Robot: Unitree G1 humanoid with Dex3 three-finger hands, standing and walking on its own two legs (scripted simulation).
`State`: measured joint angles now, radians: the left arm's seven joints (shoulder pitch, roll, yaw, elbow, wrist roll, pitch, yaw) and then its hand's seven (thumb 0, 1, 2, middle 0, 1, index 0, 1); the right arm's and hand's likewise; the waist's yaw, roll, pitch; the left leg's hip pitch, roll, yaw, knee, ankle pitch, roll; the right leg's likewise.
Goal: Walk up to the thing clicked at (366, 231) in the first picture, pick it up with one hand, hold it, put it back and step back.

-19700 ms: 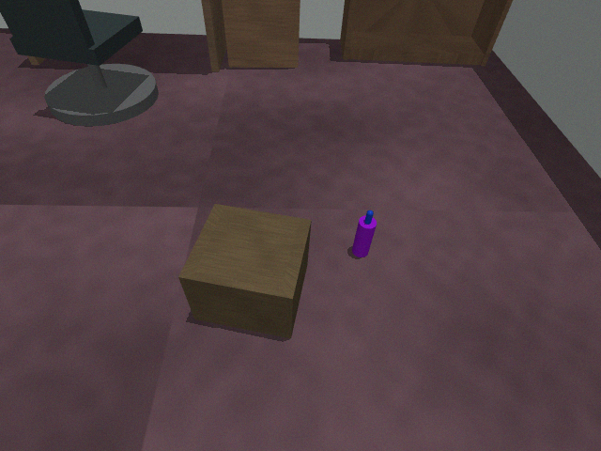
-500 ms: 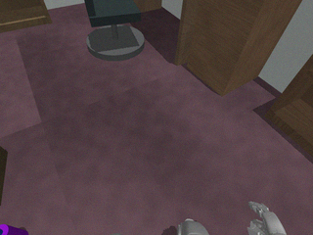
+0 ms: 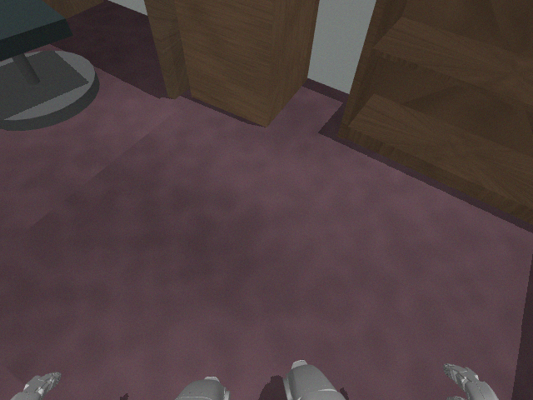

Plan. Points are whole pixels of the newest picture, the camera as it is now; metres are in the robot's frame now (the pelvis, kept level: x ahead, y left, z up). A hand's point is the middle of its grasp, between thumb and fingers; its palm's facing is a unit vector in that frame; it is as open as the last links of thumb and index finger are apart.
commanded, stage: walk up
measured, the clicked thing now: out of the picture -0.12 +0.67 -0.61
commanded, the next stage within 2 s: stand in 1.50 s
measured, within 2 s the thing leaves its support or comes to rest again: neither
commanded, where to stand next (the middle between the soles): +0.10 -0.02 m, yaw -33 degrees
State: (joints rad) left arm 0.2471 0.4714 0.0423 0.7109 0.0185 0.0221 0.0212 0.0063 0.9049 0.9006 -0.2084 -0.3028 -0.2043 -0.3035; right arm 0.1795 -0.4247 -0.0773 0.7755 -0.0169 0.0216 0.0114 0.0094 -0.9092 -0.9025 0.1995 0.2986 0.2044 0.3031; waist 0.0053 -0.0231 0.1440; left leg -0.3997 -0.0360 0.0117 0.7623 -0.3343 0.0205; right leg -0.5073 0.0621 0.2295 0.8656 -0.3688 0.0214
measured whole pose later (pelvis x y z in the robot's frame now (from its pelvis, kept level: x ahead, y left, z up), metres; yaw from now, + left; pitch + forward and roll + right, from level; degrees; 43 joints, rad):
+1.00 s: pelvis +0.02 +0.00 +0.01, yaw -31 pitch -2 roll +0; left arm 0.28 0.40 0.04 0.91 0.03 -0.02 0.00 0.01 0.91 0.90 -0.21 -0.30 -0.20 -0.30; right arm 0.20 -0.43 -0.04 0.92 -0.01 0.00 0.00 0.01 -0.91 -0.90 0.20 0.30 0.21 0.30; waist 0.02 0.03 0.09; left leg -0.41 0.07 0.02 0.84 -0.45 0.02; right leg -0.36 0.04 0.03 0.76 -0.37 -0.02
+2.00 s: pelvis +0.05 +0.01 +0.04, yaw -33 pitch -2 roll +0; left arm 0.09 0.35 0.01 1.16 0.01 -0.02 0.00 0.01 0.91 0.90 -0.21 -0.30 -0.20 -0.30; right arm 0.06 -0.34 -0.01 1.15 -0.01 -0.01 0.01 0.01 -0.91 -0.90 0.20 0.30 0.21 0.30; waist -0.01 -0.01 0.04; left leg -0.14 0.03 0.07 0.33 -0.16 0.00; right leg -0.13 0.00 0.09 0.32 -0.17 0.03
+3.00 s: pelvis +0.06 +0.01 +0.04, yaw -32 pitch -1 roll +0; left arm 0.10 0.35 0.00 1.13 0.01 -0.01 0.00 0.01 0.91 0.90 -0.21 -0.30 -0.20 -0.30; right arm 0.08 -0.35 -0.02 1.15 -0.01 -0.01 0.01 0.01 -0.91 -0.90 0.20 0.30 0.21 0.30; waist -0.01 -0.01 0.04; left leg -0.12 0.01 0.05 0.31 -0.17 0.01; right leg -0.10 -0.02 0.07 0.29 -0.18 0.04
